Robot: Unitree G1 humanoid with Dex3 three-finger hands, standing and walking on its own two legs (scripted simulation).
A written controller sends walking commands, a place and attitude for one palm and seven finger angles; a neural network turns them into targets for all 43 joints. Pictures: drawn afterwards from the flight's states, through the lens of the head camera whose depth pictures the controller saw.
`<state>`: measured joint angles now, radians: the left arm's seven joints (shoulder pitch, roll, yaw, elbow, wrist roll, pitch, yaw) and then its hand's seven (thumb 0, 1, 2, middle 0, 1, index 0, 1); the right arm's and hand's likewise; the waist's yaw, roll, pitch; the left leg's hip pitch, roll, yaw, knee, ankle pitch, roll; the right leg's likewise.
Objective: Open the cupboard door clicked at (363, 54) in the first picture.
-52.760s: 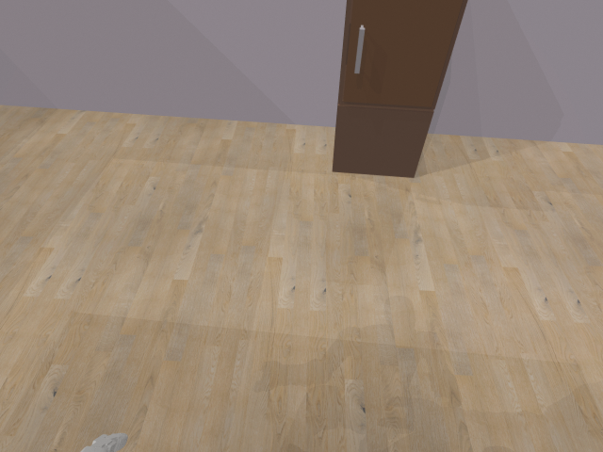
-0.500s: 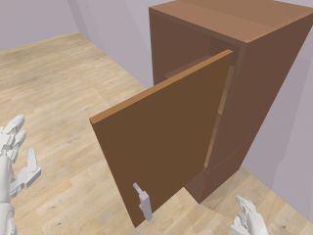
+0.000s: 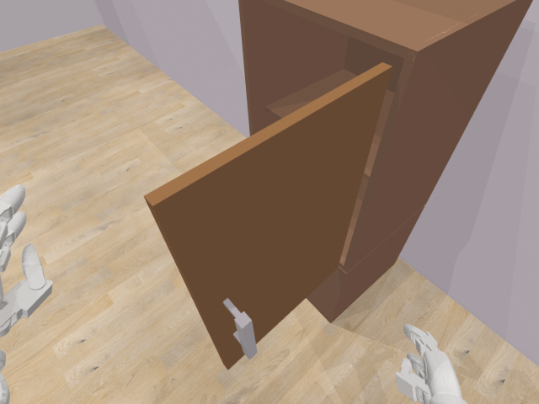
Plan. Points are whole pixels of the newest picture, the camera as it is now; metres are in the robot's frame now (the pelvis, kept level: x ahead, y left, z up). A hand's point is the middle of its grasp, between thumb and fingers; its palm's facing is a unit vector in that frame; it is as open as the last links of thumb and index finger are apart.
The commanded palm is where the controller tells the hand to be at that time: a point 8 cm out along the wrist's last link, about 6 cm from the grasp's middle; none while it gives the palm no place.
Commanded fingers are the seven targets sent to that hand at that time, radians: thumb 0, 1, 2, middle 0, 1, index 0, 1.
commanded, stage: step back with the hand held close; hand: left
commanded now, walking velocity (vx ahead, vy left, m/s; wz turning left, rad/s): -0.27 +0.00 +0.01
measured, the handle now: (240, 329) +0.26 +0.08 -0.11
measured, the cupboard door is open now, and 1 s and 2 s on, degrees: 92 92 92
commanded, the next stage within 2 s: stop stepping back and stand still in 0.82 s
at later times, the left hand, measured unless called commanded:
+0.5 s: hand out of the picture +0.10 +0.29 +0.15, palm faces +0.44 -0.74 -0.51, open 7.4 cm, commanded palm +0.03 +0.33 +0.17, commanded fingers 0.00 0.90 0.90 -0.20 -0.30 -0.20 -0.30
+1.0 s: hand out of the picture +0.00 +0.27 +0.17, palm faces +0.45 -0.80 -0.40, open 7.5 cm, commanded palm -0.07 +0.31 +0.17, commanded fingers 0.00 0.90 0.90 -0.20 -0.30 -0.20 -0.30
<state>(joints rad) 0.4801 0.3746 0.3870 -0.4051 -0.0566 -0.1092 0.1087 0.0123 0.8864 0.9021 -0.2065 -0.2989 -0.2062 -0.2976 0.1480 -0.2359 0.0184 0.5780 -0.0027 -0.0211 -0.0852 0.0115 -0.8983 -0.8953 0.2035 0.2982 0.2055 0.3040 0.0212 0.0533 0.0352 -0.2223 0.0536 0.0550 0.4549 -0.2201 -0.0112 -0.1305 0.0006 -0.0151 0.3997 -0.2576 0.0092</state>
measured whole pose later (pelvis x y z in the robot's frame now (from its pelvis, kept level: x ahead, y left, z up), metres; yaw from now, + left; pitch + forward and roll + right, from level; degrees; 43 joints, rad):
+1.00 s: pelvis -0.21 +0.01 -0.01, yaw +0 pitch +5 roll -4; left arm 0.51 0.42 0.43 -0.61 -0.07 -0.20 0.18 0.01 0.89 0.90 -0.20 -0.30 -0.20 -0.30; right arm 0.14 -0.13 0.02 0.62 -0.02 -0.14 -0.03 0.01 -0.90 -0.90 0.21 0.30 0.21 0.30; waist 0.02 -0.01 0.00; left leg -0.52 0.10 0.09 0.37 0.06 0.04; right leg -0.19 0.06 -0.04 0.82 -0.56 -0.01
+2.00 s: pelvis -0.30 -0.02 -0.01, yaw -1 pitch +1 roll +2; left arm 0.29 0.25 0.08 0.39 0.03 0.02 0.02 0.00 0.90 0.90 -0.20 -0.30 -0.19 -0.30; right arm 0.13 -0.28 -0.01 0.75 -0.02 -0.03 0.01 0.01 -0.90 -0.90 0.20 0.30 0.20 0.30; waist 0.01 0.04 0.01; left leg -0.25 -0.02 0.06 0.57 -0.33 0.02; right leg -0.38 -0.03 -0.12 0.62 -0.26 -0.06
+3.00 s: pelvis -0.29 -0.01 +0.00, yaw -2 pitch -1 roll +0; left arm 0.25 0.14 0.00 1.15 0.00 0.00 0.04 0.01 0.92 0.90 -0.20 -0.30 -0.20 -0.30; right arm 0.31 -0.12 0.01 1.14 -0.02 0.00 -0.04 0.00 -0.90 -0.90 0.20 0.30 0.20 0.30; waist 0.00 0.02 0.04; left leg -0.10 -0.01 0.07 0.39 -0.28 0.03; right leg -0.21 0.00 -0.11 0.40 -0.18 -0.04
